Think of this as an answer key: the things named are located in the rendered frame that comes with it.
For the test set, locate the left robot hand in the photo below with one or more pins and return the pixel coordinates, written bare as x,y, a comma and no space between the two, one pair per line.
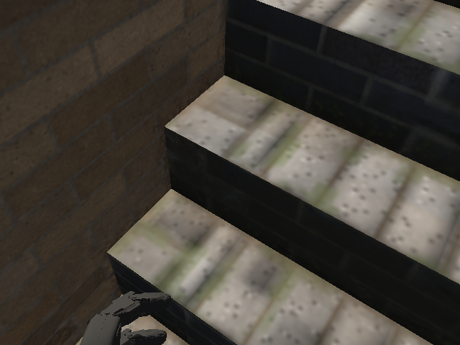
105,328

